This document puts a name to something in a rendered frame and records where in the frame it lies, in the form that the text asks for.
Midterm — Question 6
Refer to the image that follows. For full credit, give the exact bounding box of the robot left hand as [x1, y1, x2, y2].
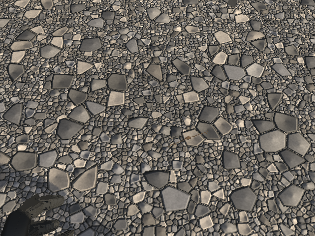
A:
[1, 194, 75, 236]

